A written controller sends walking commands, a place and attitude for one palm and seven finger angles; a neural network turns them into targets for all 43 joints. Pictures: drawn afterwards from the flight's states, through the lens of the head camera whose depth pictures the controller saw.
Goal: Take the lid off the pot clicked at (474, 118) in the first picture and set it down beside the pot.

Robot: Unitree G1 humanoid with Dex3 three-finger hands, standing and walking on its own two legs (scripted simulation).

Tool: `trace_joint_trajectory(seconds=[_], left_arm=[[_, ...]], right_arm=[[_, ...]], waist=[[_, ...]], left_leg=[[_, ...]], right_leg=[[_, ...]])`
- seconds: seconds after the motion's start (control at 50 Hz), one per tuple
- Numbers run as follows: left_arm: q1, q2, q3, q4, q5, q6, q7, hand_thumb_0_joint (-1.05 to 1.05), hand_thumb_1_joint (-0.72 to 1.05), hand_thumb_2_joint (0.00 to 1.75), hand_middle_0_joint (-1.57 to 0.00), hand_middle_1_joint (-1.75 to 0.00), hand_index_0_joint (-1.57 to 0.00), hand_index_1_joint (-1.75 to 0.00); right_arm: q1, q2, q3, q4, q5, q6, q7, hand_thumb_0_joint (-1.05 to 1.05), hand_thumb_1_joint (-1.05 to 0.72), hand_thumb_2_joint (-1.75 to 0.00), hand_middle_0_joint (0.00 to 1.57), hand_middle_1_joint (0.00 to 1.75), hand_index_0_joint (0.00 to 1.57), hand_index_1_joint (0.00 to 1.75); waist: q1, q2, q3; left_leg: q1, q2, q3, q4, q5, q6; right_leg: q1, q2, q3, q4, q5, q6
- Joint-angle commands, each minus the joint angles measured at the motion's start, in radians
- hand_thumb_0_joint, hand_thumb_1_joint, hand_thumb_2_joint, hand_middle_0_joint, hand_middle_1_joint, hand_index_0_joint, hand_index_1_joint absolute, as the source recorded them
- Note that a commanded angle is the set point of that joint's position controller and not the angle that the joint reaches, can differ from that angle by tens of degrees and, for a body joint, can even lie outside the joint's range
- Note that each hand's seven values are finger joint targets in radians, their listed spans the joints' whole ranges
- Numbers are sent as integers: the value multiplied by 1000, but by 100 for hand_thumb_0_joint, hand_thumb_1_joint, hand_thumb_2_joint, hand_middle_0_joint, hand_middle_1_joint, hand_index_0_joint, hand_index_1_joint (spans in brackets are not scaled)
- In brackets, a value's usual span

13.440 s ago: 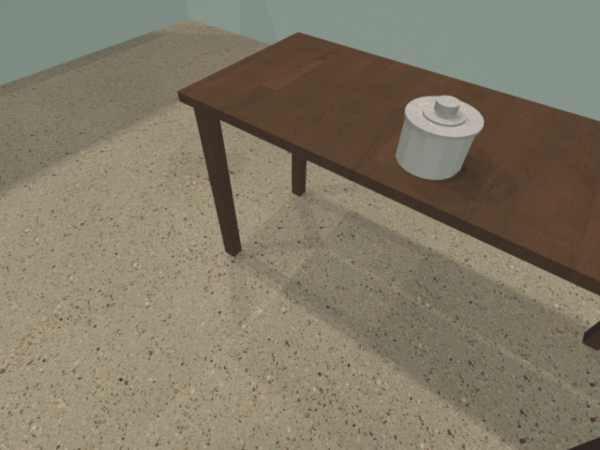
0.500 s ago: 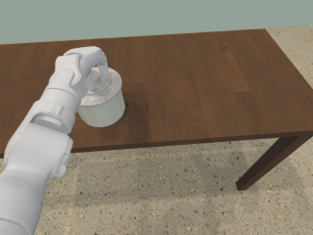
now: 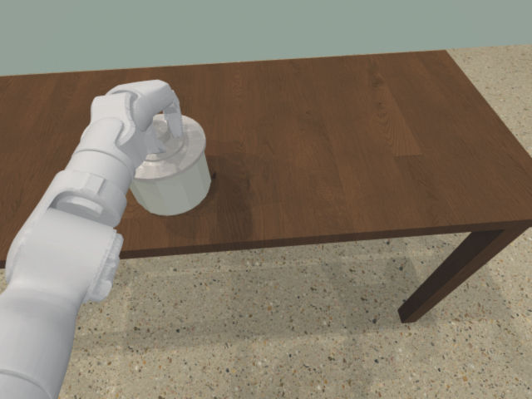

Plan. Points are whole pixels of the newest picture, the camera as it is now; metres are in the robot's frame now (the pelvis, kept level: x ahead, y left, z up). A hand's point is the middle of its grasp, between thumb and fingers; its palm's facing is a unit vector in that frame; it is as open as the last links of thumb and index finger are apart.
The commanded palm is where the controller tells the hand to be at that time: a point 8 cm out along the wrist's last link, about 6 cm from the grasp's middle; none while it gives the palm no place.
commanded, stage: close the fingers and squeeze the knob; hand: left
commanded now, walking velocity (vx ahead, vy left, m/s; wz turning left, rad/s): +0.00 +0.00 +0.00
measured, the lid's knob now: (154, 133) +0.52 +0.15 +0.11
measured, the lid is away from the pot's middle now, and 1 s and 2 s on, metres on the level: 0.00 0.01 0.01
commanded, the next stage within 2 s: lift the lid straight up in 0.10 s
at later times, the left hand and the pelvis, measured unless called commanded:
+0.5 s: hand (150, 132) +0.49 +0.15 +0.14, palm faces -0.41 -0.07 -0.91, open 6.5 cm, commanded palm +0.50 +0.15 +0.22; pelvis +0.00 +0.00 +0.00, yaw +0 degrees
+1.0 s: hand (144, 110) +0.49 +0.14 +0.18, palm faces -0.37 -0.07 -0.93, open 5.8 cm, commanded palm +0.50 +0.15 +0.26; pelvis +0.00 +0.00 +0.00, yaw +1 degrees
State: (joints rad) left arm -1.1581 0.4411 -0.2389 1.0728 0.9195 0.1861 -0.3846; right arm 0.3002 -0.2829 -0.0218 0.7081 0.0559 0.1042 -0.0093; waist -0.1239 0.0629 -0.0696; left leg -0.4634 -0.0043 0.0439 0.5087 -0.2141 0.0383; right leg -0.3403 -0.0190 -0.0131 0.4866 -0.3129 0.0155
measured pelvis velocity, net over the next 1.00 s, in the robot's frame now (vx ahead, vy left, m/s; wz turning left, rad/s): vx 0.00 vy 0.00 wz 0.01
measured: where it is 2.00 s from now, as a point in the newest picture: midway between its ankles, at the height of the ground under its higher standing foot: outside the picture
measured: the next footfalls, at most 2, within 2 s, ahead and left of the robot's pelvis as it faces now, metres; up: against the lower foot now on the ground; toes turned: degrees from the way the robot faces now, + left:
none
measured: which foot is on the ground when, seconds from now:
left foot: down 0.00-1.00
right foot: down 0.00-1.00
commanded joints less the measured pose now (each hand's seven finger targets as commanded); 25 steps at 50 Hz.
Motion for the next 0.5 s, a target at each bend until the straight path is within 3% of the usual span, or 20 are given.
trace_joint_trajectory(seconds=[0.0,0.04,0.1,0.14,0.26,0.28,0.3,0.34,0.38,0.4,0.44,0.48], left_arm=[[-523,243,64,-144,18,5,38,0,62,92,-66,-107,-87,-115],[-526,191,32,-134,7,7,36,0,64,92,-67,-108,-88,-115],[-567,239,61,-158,25,10,44,0,67,94,-68,-109,-89,-116],[-541,191,34,-156,15,3,39,0,68,94,-68,-109,-90,-116],[-593,261,72,-156,18,6,41,0,69,95,-69,-109,-91,-116],[-631,252,57,-176,15,8,40,0,69,95,-69,-109,-91,-116],[-630,268,72,-158,15,10,40,0,69,95,-69,-109,-91,-116],[-651,269,68,-192,6,2,39,0,69,95,-69,-109,-91,-116],[-685,299,87,-223,25,-7,45,0,69,95,-69,-110,-91,-116],[-698,269,60,-249,23,-13,44,0,69,95,-69,-110,-91,-116],[-670,278,76,-257,16,-21,40,0,69,95,-69,-110,-91,-116],[-660,328,111,-222,26,-12,42,0,69,95,-69,-110,-91,-116]], right_arm=[[44,-153,-40,-79,4,-26,-15,0,-90,-90,20,30,20,30],[43,-152,-42,-79,4,-29,-17,0,-90,-90,20,30,20,30],[51,-152,-43,-74,1,-33,-17,0,-90,-90,20,30,20,30],[51,-150,-44,-78,0,-35,-18,0,-90,-90,20,30,20,30],[54,-153,-42,-71,1,-42,-23,0,-90,-90,20,30,20,30],[56,-152,-41,-69,3,-47,-25,0,-90,-90,20,30,20,30],[63,-152,-42,-66,3,-53,-28,0,-90,-90,20,30,20,30],[56,-153,-40,-70,6,-62,-32,0,-90,-90,20,30,20,30],[65,-148,-43,-70,0,-76,-31,0,-90,-90,20,30,20,30],[64,-143,-40,-74,1,-83,-30,0,-90,-90,20,30,20,30],[68,-144,-43,-78,0,-89,-30,0,-90,-90,20,30,20,30],[69,-151,-43,-72,0,-85,-30,0,-90,-90,20,30,20,30]], waist=[[-11,-74,-377],[-17,-71,-365],[-14,-49,-395],[-16,-49,-411],[-19,-68,-413],[-24,-59,-412],[-22,-84,-404],[-20,-57,-423],[-17,-6,-463],[-19,10,-476],[-10,1,-476],[-10,-47,-459]], left_leg=[[392,-29,-48,15,320,48],[390,-29,-49,16,316,51],[411,-27,-51,15,306,48],[424,-27,-54,25,351,50],[412,-30,-54,17,310,52],[415,-31,-52,10,291,53],[406,-31,-54,8,282,55],[421,-27,-56,7,306,55],[472,-29,-66,16,351,53],[494,-28,-72,18,386,51],[495,-25,-72,20,426,54],[465,-29,-68,12,375,53]], right_leg=[[-55,59,-34,-45,410,-43],[-77,58,-36,-52,394,-45],[-71,60,-34,-47,385,-45],[-78,60,-34,-46,406,-47],[-52,61,-28,-49,406,-43],[-54,60,-28,-54,397,-41],[-49,62,-30,-56,393,-41],[-46,57,-29,-56,405,-44],[-51,61,-26,-49,418,-45],[-57,62,-27,-47,424,-45],[-45,61,-28,-53,448,-46],[-27,63,-25,-55,440,-42]])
